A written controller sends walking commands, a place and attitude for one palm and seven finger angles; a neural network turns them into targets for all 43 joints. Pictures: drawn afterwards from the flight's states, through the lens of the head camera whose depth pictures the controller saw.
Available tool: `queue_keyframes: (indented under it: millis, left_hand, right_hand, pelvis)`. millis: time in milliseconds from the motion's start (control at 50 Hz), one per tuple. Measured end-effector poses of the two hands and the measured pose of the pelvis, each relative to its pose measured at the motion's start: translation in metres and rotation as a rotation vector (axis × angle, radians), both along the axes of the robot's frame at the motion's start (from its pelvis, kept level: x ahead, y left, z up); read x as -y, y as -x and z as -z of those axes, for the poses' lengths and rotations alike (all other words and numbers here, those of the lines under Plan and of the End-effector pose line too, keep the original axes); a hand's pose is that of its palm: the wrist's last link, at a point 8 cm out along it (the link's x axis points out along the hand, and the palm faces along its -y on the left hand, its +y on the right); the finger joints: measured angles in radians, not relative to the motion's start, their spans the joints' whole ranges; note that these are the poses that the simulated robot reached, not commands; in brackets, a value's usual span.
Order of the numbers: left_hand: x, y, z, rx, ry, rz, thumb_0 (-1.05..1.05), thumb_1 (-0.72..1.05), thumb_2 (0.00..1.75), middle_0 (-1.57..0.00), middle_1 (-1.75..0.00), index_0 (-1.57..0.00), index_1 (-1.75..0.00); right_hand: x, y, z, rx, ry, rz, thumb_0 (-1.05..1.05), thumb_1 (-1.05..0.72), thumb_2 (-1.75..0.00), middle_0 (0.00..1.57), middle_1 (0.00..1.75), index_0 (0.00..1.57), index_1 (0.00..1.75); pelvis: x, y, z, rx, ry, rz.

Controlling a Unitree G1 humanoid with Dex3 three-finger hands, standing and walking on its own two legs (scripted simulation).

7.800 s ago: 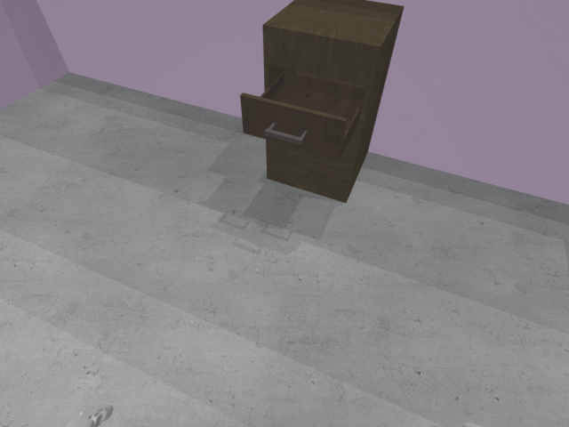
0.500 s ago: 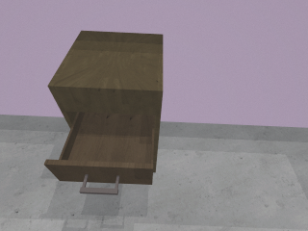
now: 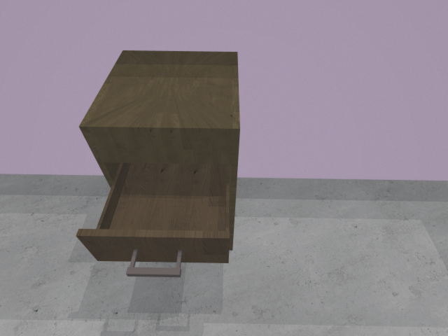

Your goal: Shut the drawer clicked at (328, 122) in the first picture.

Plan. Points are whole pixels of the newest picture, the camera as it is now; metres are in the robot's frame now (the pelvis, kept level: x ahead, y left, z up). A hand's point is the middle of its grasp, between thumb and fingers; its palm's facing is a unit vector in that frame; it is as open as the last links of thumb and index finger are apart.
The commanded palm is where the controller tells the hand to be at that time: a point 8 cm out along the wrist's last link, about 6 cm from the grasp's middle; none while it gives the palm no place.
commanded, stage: come to a stop and stand still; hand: left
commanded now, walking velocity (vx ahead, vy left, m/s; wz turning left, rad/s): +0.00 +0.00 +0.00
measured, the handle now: (155, 263) +0.33 +0.20 -0.23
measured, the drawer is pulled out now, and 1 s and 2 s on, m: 0.25 0.25 0.25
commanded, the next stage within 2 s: look again from close up in 1.20 s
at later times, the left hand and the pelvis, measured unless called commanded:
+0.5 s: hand out of the picture -0.01 +0.14 -0.17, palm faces +0.02 -0.99 -0.16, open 7.4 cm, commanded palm none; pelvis +0.01 -0.02 +0.00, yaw +0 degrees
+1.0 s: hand out of the picture -0.01 +0.11 -0.17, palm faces +0.02 -0.98 -0.17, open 7.4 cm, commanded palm none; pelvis +0.01 -0.04 +0.01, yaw +0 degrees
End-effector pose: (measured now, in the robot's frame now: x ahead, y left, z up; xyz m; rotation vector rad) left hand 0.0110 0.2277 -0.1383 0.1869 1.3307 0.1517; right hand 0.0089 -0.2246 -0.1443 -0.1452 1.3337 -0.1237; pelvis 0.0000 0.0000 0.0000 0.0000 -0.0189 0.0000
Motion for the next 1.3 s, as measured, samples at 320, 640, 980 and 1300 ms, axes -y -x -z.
queue_keyframes:
  millis: [320, 640, 980, 1300]
  left_hand:
    - [0.025, 0.026, 0.002, -0.1, 0.041, -0.029, 0.0, 0.91, 0.9, -0.2, -0.3, -0.2, -0.3]
    - [0.049, 0.016, 0.004, -0.081, 0.062, -0.029, 0.0, 0.91, 0.9, -0.2, -0.3, -0.2, -0.3]
    - [0.064, 0.024, 0.001, -0.089, 0.051, -0.034, 0.0, 0.91, 0.9, -0.2, -0.3, -0.2, -0.3]
    - [0.08, 0.033, 0.002, -0.089, 0.061, -0.047, 0.0, 0.91, 0.9, -0.2, -0.3, -0.2, -0.3]
  right_hand:
    - [-0.004, 0.02, -0.002, -0.096, -0.027, 0.021, 0.01, -0.91, -0.9, 0.2, 0.3, 0.2, 0.3]
    - [0.009, 0.012, -0.003, -0.09, -0.021, 0.029, 0.01, -0.92, -0.9, 0.2, 0.3, 0.2, 0.3]
    - [0.018, 0.02, -0.001, -0.113, -0.045, 0.036, 0.01, -0.91, -0.9, 0.2, 0.3, 0.2, 0.3]
    - [0.03, 0.024, 0.0, -0.113, -0.046, 0.03, 0.01, -0.91, -0.9, 0.2, 0.3, 0.2, 0.3]
  pelvis:
    - [0.011, -0.01, -0.004, -0.013, -0.007, 0.004]
    - [0.025, -0.015, -0.006, -0.002, -0.012, 0.005]
    - [0.042, -0.013, -0.006, 0.001, -0.014, 0.005]
    - [0.054, -0.009, -0.006, 0.005, -0.014, -0.001]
